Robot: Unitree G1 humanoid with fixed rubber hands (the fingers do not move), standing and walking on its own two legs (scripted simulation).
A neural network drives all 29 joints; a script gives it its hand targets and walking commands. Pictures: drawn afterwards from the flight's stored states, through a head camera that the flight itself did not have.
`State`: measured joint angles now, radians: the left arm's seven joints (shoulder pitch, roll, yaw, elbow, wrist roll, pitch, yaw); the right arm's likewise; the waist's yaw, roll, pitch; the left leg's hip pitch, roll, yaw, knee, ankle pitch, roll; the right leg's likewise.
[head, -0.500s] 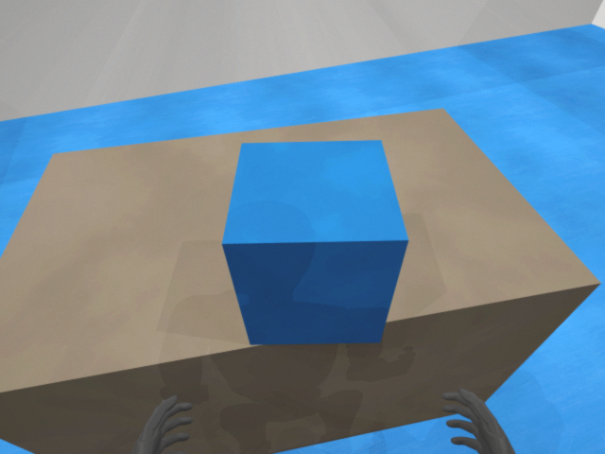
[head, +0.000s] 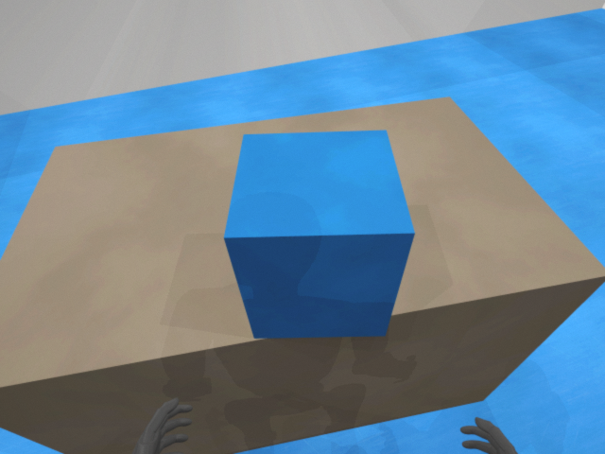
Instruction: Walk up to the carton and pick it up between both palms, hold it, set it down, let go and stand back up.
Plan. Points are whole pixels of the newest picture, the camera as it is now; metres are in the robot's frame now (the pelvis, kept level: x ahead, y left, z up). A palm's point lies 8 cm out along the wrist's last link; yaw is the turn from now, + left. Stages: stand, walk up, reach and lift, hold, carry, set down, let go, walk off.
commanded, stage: stand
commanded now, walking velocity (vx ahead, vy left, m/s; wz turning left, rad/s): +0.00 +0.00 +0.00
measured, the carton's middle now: (317, 239) +0.42 +0.00 +0.04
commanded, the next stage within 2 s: none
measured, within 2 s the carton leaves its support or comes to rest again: neither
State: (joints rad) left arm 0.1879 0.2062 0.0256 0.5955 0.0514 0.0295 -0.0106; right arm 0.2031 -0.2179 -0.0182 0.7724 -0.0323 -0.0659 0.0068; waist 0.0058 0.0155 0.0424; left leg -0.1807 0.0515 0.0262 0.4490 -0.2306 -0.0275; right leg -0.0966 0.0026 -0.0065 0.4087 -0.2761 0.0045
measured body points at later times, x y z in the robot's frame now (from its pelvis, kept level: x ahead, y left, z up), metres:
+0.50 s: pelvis -0.02 +0.00 +0.00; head -0.03 +0.00 +0.45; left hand -0.01 +0.24 -0.15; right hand +0.02 -0.23 -0.15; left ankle +0.01 +0.13 -0.74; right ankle -0.03 -0.12 -0.74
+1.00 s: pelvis -0.03 +0.00 +0.00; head -0.03 +0.00 +0.45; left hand -0.08 +0.22 -0.16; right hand -0.04 -0.20 -0.16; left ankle +0.01 +0.13 -0.74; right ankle -0.03 -0.12 -0.74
